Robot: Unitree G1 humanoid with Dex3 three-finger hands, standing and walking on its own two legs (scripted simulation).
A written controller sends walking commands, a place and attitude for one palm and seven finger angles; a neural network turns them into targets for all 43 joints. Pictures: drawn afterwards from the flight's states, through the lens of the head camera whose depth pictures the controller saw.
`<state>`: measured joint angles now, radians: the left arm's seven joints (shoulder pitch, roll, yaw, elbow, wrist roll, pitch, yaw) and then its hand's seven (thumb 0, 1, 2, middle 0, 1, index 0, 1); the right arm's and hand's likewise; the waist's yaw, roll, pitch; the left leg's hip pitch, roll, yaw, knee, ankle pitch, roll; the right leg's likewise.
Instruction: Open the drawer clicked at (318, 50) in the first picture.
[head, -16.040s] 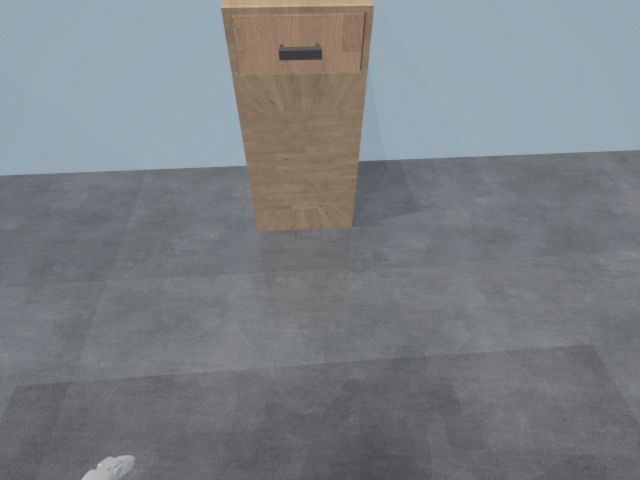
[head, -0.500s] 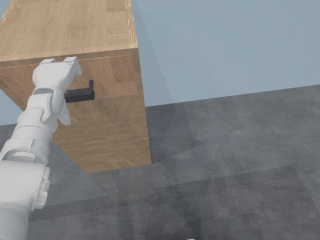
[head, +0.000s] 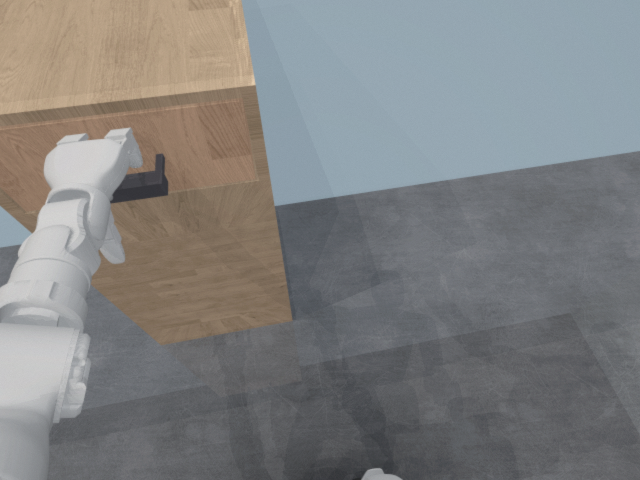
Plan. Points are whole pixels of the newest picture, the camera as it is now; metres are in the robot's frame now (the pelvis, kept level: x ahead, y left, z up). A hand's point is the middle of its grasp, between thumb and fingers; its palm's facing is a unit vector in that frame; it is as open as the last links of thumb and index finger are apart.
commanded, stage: lower the fingers behind the handle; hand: left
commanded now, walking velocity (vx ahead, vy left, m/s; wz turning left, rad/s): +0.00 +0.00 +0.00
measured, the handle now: (122, 176) +0.53 +0.27 +0.03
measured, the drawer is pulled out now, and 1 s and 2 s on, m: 0.00 0.00 0.00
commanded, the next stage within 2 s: close the thumb around the handle in 1.02 s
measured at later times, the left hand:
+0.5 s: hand (114, 200) +0.48 +0.27 +0.04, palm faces -0.04 -0.02 -1.00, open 13.7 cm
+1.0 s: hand (122, 208) +0.48 +0.26 +0.02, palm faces -0.03 -0.02 -1.00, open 13.6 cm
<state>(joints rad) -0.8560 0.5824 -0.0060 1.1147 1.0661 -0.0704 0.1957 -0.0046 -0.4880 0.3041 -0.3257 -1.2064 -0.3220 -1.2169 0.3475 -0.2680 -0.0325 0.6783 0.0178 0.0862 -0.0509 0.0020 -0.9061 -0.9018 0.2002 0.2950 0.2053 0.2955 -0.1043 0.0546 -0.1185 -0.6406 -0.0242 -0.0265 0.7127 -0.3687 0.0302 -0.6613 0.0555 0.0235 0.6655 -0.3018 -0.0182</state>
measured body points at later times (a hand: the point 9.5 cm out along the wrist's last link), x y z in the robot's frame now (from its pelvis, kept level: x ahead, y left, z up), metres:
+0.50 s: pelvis +0.00 +0.02 -0.01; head +0.09 +0.02 +0.43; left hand +0.48 +0.26 +0.09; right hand +0.01 -0.25 -0.14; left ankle -0.03 +0.10 -0.71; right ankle +0.00 -0.11 -0.71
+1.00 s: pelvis -0.01 +0.02 -0.02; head +0.10 +0.02 +0.42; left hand +0.48 +0.26 +0.07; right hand -0.01 -0.26 -0.15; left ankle -0.03 +0.10 -0.71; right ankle +0.00 -0.11 -0.71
